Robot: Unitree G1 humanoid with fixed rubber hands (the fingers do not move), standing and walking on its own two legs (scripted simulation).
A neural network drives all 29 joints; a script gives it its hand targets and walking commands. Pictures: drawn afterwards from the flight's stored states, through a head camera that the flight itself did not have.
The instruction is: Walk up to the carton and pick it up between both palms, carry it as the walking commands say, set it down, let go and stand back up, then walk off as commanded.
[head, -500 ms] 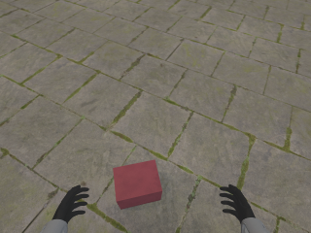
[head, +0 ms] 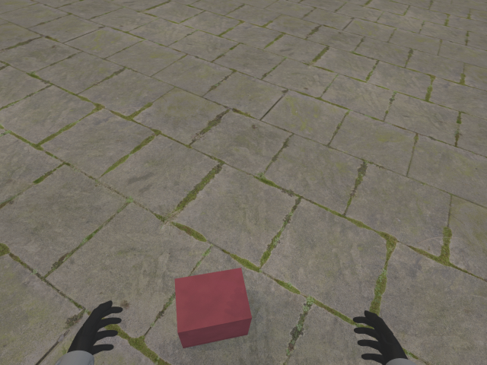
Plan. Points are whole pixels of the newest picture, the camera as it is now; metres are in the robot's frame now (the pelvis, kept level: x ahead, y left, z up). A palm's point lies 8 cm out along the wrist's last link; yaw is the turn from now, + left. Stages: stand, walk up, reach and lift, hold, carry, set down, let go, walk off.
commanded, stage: stand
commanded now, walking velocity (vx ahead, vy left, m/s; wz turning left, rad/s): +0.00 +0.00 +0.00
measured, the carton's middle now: (212, 307) +0.43 +0.08 -0.67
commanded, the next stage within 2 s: walk off in 1.74 s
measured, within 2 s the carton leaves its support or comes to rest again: neither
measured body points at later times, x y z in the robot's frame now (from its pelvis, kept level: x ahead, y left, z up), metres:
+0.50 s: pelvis +0.02 +0.03 +0.01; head +0.03 +0.05 +0.46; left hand +0.17 +0.31 -0.10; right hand +0.15 -0.28 -0.08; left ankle +0.01 +0.11 -0.73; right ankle -0.05 -0.09 -0.73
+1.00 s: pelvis +0.01 +0.03 +0.01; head +0.00 +0.05 +0.46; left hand +0.12 +0.33 -0.11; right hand +0.11 -0.29 -0.09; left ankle +0.01 +0.11 -0.73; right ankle -0.05 -0.09 -0.73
